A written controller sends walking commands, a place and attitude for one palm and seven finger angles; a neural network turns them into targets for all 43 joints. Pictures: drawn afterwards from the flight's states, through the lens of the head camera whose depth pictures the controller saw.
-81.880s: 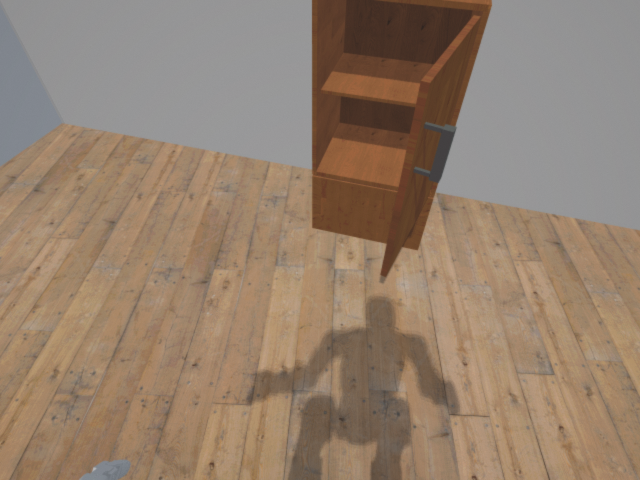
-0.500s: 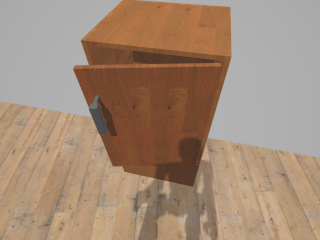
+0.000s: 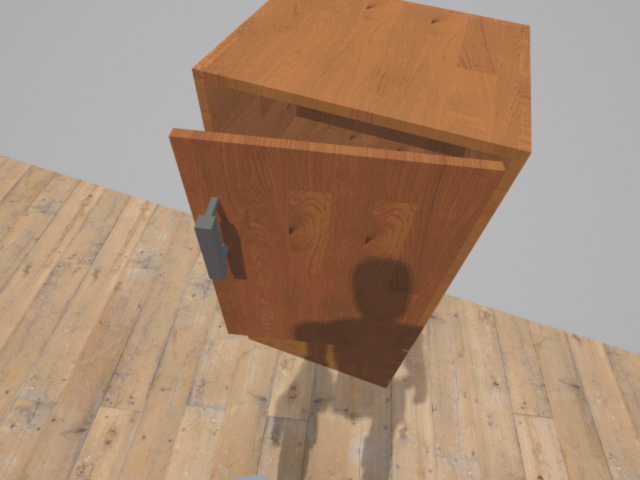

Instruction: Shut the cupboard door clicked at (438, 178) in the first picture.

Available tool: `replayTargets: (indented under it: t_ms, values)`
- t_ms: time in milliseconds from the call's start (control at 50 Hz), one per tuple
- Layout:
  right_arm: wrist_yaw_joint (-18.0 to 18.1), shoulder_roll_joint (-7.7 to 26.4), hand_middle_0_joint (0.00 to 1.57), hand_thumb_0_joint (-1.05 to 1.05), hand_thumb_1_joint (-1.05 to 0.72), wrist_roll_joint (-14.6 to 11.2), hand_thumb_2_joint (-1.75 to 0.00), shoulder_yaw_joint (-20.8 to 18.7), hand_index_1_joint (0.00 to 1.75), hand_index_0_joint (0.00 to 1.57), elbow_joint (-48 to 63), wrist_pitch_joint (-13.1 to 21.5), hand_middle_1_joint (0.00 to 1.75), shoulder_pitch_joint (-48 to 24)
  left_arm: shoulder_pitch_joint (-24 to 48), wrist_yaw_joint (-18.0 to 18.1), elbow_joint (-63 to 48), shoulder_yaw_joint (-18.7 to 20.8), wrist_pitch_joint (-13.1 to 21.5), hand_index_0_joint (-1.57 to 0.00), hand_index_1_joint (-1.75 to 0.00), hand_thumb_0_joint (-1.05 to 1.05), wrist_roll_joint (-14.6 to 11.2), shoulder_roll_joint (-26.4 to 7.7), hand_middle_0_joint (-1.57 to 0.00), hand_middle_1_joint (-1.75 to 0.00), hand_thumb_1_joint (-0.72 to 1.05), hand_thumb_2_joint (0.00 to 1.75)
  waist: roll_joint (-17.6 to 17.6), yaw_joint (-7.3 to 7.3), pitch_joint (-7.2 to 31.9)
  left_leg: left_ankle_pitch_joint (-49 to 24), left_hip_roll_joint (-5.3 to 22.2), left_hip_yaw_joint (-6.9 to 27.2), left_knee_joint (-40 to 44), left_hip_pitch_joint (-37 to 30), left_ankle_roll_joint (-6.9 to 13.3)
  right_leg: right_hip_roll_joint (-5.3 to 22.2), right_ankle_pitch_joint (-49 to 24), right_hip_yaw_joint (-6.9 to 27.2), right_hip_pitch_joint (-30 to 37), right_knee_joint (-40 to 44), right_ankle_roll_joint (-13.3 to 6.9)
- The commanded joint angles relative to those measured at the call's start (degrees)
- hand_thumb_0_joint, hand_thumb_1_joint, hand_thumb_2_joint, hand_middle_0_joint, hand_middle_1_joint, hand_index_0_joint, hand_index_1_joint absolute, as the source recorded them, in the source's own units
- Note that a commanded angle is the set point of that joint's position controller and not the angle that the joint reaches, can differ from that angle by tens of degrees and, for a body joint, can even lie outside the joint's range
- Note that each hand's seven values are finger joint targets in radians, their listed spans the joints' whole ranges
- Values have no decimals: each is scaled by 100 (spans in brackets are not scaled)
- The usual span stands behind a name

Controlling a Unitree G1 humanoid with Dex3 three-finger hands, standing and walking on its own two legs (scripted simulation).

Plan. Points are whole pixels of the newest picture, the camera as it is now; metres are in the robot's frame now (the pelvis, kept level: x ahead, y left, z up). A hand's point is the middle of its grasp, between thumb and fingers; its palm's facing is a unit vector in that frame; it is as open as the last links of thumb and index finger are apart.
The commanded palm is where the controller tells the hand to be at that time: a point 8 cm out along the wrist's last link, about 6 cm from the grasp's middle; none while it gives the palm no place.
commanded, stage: come to a stop and stand still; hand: left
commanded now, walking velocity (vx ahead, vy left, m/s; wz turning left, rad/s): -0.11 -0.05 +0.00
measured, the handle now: (216, 239) +0.44 +0.21 -0.02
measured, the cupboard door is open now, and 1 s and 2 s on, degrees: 14 14 14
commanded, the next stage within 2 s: look again from close up in 1.08 s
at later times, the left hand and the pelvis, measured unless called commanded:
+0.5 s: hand out of the picture -0.05 +0.13 -0.16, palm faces +0.08 -0.98 -0.18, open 7.3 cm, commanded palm none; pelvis -0.04 -0.03 +0.01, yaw +1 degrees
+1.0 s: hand out of the picture -0.06 +0.20 -0.18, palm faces +0.04 -0.99 -0.15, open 7.3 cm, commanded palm none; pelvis -0.05 +0.04 +0.01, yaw +0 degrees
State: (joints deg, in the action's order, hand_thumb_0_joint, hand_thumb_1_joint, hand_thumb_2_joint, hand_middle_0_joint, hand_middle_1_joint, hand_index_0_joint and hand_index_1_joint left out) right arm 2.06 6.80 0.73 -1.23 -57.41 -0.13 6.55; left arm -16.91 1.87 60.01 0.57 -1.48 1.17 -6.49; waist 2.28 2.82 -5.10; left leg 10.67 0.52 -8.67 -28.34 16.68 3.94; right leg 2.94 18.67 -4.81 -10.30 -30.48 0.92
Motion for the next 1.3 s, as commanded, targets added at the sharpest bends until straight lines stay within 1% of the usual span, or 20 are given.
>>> replayTargets:
  t_ms: [0, 60, 140, 160, 180, 200, 220, 280, 360, 440, 500, 560, 620, 640, 760, 1140, 1160, 1180, 1220, 1280]
  values:
    - [112, 1181, 20, 0, -90, 5, -90, -390, 30, 20, 169, -38, 30, 676, -573, 65, -350, 232, -52, -20, -30, 0, 13, -537, -20, -30, 90, 90, -901, -299, 997, -4016, 1891, 1602, 642, -1382, 812, 12, 981, 302, -897, -1477, -7]
    - [89, 1184, 20, 0, -90, 58, -90, -417, 30, 20, 273, -82, 30, 448, -522, 62, -474, 279, -99, -20, -30, 0, 20, -394, -20, -30, 90, 90, -660, -281, 1018, -3031, 2015, 1599, 718, -875, 952, 4, 1171, 547, -954, -2115, -30]
    - [-50, 989, 20, 0, -90, 78, -90, -363, 30, 20, 295, -144, 30, 58, -1151, 19, -285, 243, -29, -20, -30, 0, 40, -264, -20, -30, 90, 90, -475, 55, 990, 460, 1353, 1172, 857, 347, 314, -25, -33, 117, 442, -167, -39]
    - [-90, 784, 20, 0, -90, 47, -90, -340, 30, 20, 291, -190, 30, 62, -1294, 26, -207, 253, 6, -20, -30, 0, 84, -400, -20, -30, 90, 90, 77, 99, 694, 1461, 850, 846, 504, 852, -23, 102, -117, 333, 640, 734, -83]
    - [-121, 407, 20, 0, -90, -18, -90, -264, 30, 20, 351, -245, 30, 102, -1151, 43, -259, 241, 79, -20, -30, 0, 128, -751, -20, -30, 90, 90, 1261, 2, 394, 1744, 210, 538, -420, 1126, -404, 1050, 1347, 1884, 65, 1883, -416]
    - [-168, 443, 20, 0, -90, 20, -90, -259, 30, 20, 454, -288, 30, 9, -616, 57, -484, 264, 78, -20, -30, 0, 88, -1119, -20, -30, 90, 90, 1474, -57, -95, 1596, 91, 528, -1208, 996, -542, 1833, 2529, 2696, -946, 2705, -872]
    - [-212, 583, 20, 0, -90, 60, -90, -301, 30, 20, 450, -301, 30, 44, -159, 64, -653, 270, 83, -20, -30, 0, 91, -1216, -20, -30, 90, 90, 897, -192, -223, 1444, 168, 755, -1792, 673, -531, 1931, 2723, 2671, -1580, 2819, -1074]
    - [-247, 643, 20, 0, -90, 95, -90, -263, 30, 20, 70, -194, 30, 474, 19, 21, -589, 230, 282, -20, -30, 0, 13, -986, -20, -30, 90, 90, 535, -315, -379, 646, 196, 814, -2113, 1078, -511, 1259, 690, 1799, -648, 2301, -761]
    - [-221, 679, 20, 0, -90, 68, -90, -222, 30, 20, 13, -117, 30, 606, -646, -9, -364, 270, 351, -20, -30, 0, 23, -1085, -20, -30, 90, 90, 228, -64, 101, 822, 124, 670, -2055, 1333, -658, 1344, -1846, 1388, 723, 1625, -874]
    - [-172, 700, 20, 0, -90, 30, -90, -188, 30, 20, 106, -142, 30, 514, -838, 29, -243, 315, 305, -20, -30, 0, 48, -1133, -20, -30, 90, 90, 487, 47, 250, 1146, 172, 660, -1790, 1247, -711, 1531, -2964, 1346, 1062, 1300, -1038]
    - [-156, 627, 20, 0, -90, -10, -90, -159, 30, 20, 89, -133, 30, 606, -617, 41, -238, 337, 239, -20, -30, 0, 77, -1152, -20, -30, 90, 90, 821, 4, 241, 1249, 177, 577, -1117, 665, -664, 1538, -2627, 1265, 631, 1260, -1061]
    - [-119, 526, 20, 0, -90, -13, -90, -109, 30, 20, -167, -68, 30, 1173, -168, 24, -205, 302, 176, -20, -30, 0, 12, -1080, -20, -30, 90, 90, 672, -309, 311, 110, 65, 419, 397, -842, -607, 1076, -1411, 823, -364, 958, -627]
    - [-45, 1108, 20, 0, -90, 42, -90, -173, 30, 20, -197, 28, 30, 1275, -357, 1, -210, 196, 87, -20, -30, 0, -37, -490, -20, -30, 90, 90, -1065, -159, 367, -280, 1283, 1702, 1130, -695, -27, 255, 98, 156, -587, 336, -24]
    - [-47, 1129, 20, 0, -90, 59, -90, -152, 30, 20, -174, -17, 30, 1033, -341, 10, -157, 173, 85, -20, -30, 0, -6, -428, -20, -30, 90, 90, -802, -87, 92, 512, 1294, 1626, 1298, 31, 34, 213, 73, 108, -169, 478, 7]
    - [-11, 764, 20, 0, -90, -5, -90, -52, 30, 20, -365, 85, 30, 1012, -430, 7, 235, 87, 117, -20, -30, 0, 3, -532, -20, -30, 90, 90, -496, -125, 213, -582, 701, 1155, 1106, -467, -195, 398, -1043, 263, 122, 818, 16]
    - [-1, 671, 20, 0, -90, -24, -90, -44, 30, 20, -590, 127, 30, 1291, -482, 38, 429, 42, 121, -20, -30, 0, -3, -529, -20, -30, 90, 90, -275, -200, 107, -548, 607, 1007, 1193, -593, -233, 445, -1110, 311, 89, 915, 59]
    - [-71, 1013, 20, 0, -90, -81, -90, 32, 30, 20, -164, 229, 30, 1043, -436, 265, 458, -82, 261, -20, -30, 0, 72, -797, -20, -30, 90, 90, -625, -248, -6, -2440, 722, 1049, 198, -294, -379, 504, -1574, 564, -167, 706, -65]
    - [-95, 849, 20, 0, -90, 0, -90, 17, 30, 20, -98, 231, 30, 1298, -391, 204, 222, -18, 272, -20, -30, 0, 2, -927, -20, -30, 90, 90, -863, -310, 362, -1026, 560, 1102, 530, -287, -407, 420, -425, 347, 9, 419, -197]
    - [-113, 877, 20, 0, -90, 34, -90, 28, 30, 20, -21, 241, 30, 1222, -421, 95, 196, -17, 282, -20, -30, 0, 22, -876, -20, -30, 90, 90, -1032, -234, 313, 403, 566, 1259, 845, 15, -263, 261, -77, 284, -102, 354, -224]
    - [-84, 842, 20, 0, -90, 3, -90, 35, 30, 20, 57, 245, 30, 1262, -427, 49, 201, -81, 292, -20, -30, 0, 0, -660, -20, -30, 90, 90, -640, -244, 360, 18, 604, 1309, 800, -147, -101, 234, -475, 232, -156, 354, -220]
